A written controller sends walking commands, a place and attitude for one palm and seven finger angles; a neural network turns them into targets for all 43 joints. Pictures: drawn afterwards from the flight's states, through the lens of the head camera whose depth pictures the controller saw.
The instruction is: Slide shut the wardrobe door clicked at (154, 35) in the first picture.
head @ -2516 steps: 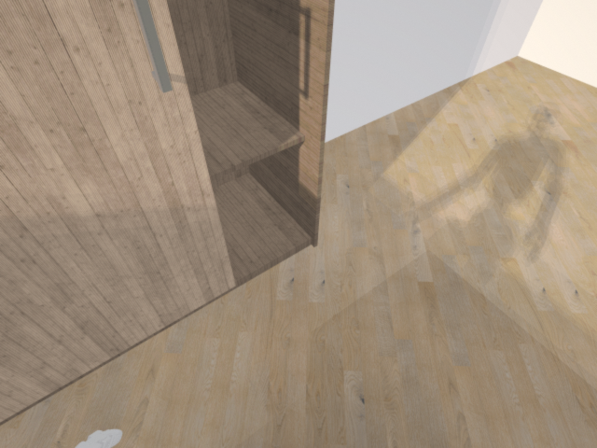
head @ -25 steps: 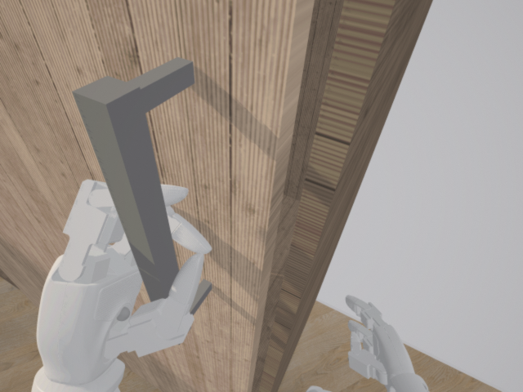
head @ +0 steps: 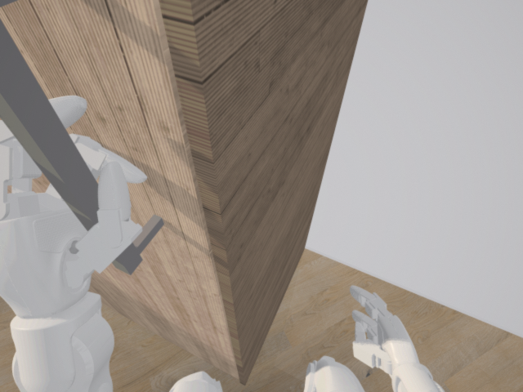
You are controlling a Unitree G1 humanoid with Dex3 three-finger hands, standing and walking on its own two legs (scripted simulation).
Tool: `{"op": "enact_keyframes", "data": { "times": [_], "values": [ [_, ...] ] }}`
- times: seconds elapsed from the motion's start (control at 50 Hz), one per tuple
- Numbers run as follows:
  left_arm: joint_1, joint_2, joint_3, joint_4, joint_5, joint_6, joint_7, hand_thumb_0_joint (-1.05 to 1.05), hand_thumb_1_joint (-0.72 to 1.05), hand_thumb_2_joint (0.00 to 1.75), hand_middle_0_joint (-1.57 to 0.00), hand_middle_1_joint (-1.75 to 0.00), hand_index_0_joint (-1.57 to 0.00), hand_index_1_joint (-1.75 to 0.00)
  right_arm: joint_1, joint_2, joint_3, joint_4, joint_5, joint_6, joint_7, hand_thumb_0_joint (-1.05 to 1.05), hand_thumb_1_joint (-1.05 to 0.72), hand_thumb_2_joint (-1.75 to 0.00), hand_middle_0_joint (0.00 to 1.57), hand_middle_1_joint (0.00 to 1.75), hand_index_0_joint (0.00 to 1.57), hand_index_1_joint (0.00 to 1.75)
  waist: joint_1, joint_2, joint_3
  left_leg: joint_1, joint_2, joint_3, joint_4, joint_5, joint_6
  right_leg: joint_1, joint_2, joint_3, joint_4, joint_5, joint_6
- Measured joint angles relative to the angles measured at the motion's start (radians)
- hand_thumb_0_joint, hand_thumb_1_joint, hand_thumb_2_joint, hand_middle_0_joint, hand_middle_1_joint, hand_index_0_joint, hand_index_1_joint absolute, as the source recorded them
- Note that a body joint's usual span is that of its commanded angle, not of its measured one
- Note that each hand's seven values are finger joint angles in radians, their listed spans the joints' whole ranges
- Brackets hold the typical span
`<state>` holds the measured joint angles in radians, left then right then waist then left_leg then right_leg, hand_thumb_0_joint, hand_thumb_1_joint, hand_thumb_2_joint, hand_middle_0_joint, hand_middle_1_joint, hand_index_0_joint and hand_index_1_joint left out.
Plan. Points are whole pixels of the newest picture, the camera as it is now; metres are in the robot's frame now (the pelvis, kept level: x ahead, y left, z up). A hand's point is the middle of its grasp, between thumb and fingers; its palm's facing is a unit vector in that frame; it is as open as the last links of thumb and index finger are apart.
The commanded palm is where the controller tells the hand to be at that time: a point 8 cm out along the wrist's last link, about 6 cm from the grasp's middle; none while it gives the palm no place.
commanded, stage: step sideways, sliding the door along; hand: left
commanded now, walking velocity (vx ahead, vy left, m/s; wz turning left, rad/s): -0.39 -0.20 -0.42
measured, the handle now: (96, 163) +0.21 +0.17 +0.30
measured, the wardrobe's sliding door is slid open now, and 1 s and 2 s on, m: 0.00 0.00 0.00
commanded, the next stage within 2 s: none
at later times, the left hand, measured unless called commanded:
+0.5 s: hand (121, 214) +0.19 +0.15 +0.28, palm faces +0.40 -0.91 +0.04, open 5.9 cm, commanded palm +0.12 +0.10 +0.27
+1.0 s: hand (117, 222) +0.18 +0.15 +0.28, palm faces +0.29 -0.95 +0.04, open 5.8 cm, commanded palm +0.11 +0.07 +0.26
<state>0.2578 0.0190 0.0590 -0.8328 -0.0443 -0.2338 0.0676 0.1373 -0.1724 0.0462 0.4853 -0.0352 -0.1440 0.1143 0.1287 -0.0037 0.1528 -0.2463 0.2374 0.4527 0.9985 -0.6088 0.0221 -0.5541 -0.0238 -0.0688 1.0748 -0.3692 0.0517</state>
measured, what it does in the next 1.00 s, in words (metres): walks backwards, turning right: right foot, then right foot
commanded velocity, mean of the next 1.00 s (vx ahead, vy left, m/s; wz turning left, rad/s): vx -0.17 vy -0.01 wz -0.12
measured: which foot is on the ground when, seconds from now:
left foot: down 0.00-1.00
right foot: up 0.00-0.14, down 0.16-0.36, up 0.38-0.96, down 0.98-1.00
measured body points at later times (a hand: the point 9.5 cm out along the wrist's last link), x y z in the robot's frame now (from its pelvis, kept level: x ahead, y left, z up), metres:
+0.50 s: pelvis -0.06 -0.03 +0.06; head -0.03 -0.01 +0.51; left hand +0.16 +0.20 +0.27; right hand +0.11 -0.29 +0.02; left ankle -0.07 +0.07 -0.68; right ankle -0.08 -0.18 -0.58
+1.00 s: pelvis -0.13 +0.01 +0.05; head -0.13 +0.03 +0.50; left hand +0.16 +0.20 +0.27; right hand +0.02 -0.23 +0.00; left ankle -0.07 +0.07 -0.68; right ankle -0.16 -0.12 -0.68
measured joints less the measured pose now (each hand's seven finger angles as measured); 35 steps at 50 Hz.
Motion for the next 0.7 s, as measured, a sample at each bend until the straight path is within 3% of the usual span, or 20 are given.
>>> {"op": "enact_keyframes", "data": {
  "times": [0.08, 0.16, 0.18, 0.22, 0.26, 0.3, 0.34, 0.38, 0.44, 0.5, 0.6, 0.7],
  "values": [
    [-0.035, 0.023, 0.071, 0.043, -0.013, -0.018, 0.022, -0.14, 0.68, 0.84, -0.66, -1.55, -0.17, -1.07, 0.014, -0.01, -0.019, 0.001, 0.019, -0.009, 0.004, 0.01, -0.9, -0.9, 0.2, 0.3, 0.2, 0.3, 0.028, -0.003, -0.001, -0.01, 0.048, 0.001, -0.011, 0.029, -0.028, 0.039, -0.03, 0.01, 0.005, -0.035, 0.005],
    [-0.082, 0.066, 0.151, 0.086, -0.026, -0.027, 0.053, -0.15, 0.68, 0.84, -0.69, -1.54, -0.18, -1.08, 0.032, -0.017, -0.034, 0.003, 0.038, -0.023, 0.014, 0.01, -0.9, -0.9, 0.2, 0.3, 0.2, 0.3, 0.046, -0.015, 0.0, -0.032, 0.097, -0.014, -0.03, 0.072, -0.062, 0.098, -0.029, 0.029, -0.081, -0.036, 0.003],
    [-0.097, 0.078, 0.174, 0.096, -0.025, -0.026, 0.064, -0.15, 0.67, 0.84, -0.69, -1.54, -0.18, -1.08, 0.032, -0.018, -0.037, 0.005, 0.042, -0.029, 0.014, 0.01, -0.9, -0.9, 0.2, 0.3, 0.2, 0.3, 0.049, -0.02, 0.004, -0.037, 0.108, -0.018, -0.035, 0.084, -0.071, 0.111, -0.017, 0.023, -0.114, -0.056, -0.008],
    [-0.122, 0.093, 0.216, 0.12, -0.026, -0.025, 0.086, -0.16, 0.67, 0.84, -0.7, -1.53, -0.18, -1.09, 0.027, -0.026, -0.046, 0.013, 0.049, -0.038, 0.014, 0.01, -0.9, -0.9, 0.2, 0.3, 0.2, 0.3, 0.048, -0.031, 0.005, -0.054, 0.114, -0.025, -0.056, 0.113, -0.084, 0.11, 0.001, 0.019, -0.156, -0.064, -0.066],
    [-0.111, 0.088, 0.244, 0.128, -0.027, -0.021, 0.109, -0.16, 0.66, 0.84, -0.7, -1.53, -0.21, -1.13, 0.006, -0.042, -0.059, 0.032, 0.05, -0.031, 0.005, 0.01, -0.9, -0.9, 0.2, 0.3, 0.2, 0.3, 0.05, -0.043, -0.015, -0.082, 0.046, -0.114, -0.082, 0.057, -0.085, 0.072, 0.015, 0.038, -0.19, -0.016, -0.081],
    [-0.077, 0.072, 0.252, 0.109, -0.021, -0.005, 0.135, -0.15, 0.65, 0.84, -0.69, -1.53, -0.26, -1.18, -0.025, -0.055, -0.081, 0.056, 0.048, -0.016, -0.008, 0.01, -0.9, -0.9, 0.2, 0.3, 0.2, 0.3, 0.053, -0.059, -0.032, -0.098, -0.068, -0.24, -0.099, -0.055, -0.077, 0.05, 0.035, 0.075, -0.27, 0.054, -0.084],
    [-0.032, 0.047, 0.244, 0.078, 0.001, 0.018, 0.165, -0.15, 0.65, 0.84, -0.67, -1.53, -0.3, -1.23, -0.045, -0.07, -0.094, 0.062, 0.048, 0.002, -0.008, 0.01, -0.9, -0.9, 0.2, 0.3, 0.2, 0.3, 0.043, -0.062, -0.051, -0.056, -0.144, -0.302, -0.231, 0.018, -0.069, 0.049, 0.061, 0.108, -0.364, 0.132, -0.079],
    [-0.006, 0.04, 0.24, 0.063, 0.028, 0.032, 0.19, -0.14, 0.66, 0.83, -0.64, -1.54, -0.33, -1.27, -0.052, -0.068, -0.105, 0.05, 0.044, 0.014, -0.01, 0.01, -0.91, -0.9, 0.19, 0.3, 0.2, 0.3, 0.024, -0.073, -0.05, -0.02, -0.158, -0.29, -0.336, 0.23, -0.041, 0.049, 0.081, 0.153, -0.377, 0.178, -0.067],
    [0.025, 0.041, 0.225, 0.098, 0.047, 0.031, 0.196, -0.12, 0.67, 0.82, -0.58, -1.56, -0.33, -1.3, -0.008, -0.063, -0.112, 0.013, 0.037, -0.003, -0.027, 0.01, -0.91, -0.9, 0.19, 0.3, 0.2, 0.3, 0.008, -0.04, -0.056, 0.027, -0.122, -0.268, -0.372, 0.225, -0.024, 0.013, 0.08, 0.109, -0.092, -0.032, -0.051],
    [0.046, 0.03, 0.203, 0.134, 0.047, 0.044, 0.189, -0.1, 0.68, 0.8, -0.53, -1.58, -0.35, -1.33, 0.046, -0.057, -0.101, 0.002, 0.052, -0.035, -0.038, 0.01, -0.91, -0.9, 0.19, 0.3, 0.2, 0.3, 0.006, 0.008, -0.067, 0.077, -0.067, -0.251, -0.427, 0.244, -0.027, 0.008, 0.055, 0.035, 0.082, -0.086, -0.039],
    [0.021, 0.027, 0.182, 0.173, 0.056, 0.094, 0.181, -0.08, 0.68, 0.78, -0.46, -1.59, -0.39, -1.36, 0.102, -0.032, -0.071, 0.01, 0.057, -0.066, -0.056, 0.01, -0.9, -0.9, 0.19, 0.3, 0.2, 0.3, 0.01, 0.04, -0.071, 0.13, -0.012, -0.217, -0.523, 0.316, -0.029, 0.041, 0.006, -0.038, 0.051, -0.051, -0.019],
    [-0.047, 0.042, 0.166, 0.224, 0.069, 0.138, 0.187, -0.06, 0.7, 0.77, -0.42, -1.6, -0.39, -1.38, 0.122, -0.007, -0.045, 0.033, 0.051, -0.087, -0.079, 0.01, -0.9, -0.9, 0.2, 0.3, 0.2, 0.3, 0.005, 0.041, -0.067, 0.141, -0.009, -0.201, -0.578, 0.37, -0.021, 0.093, -0.012, -0.049, -0.058, -0.032, -0.014]
  ]
}}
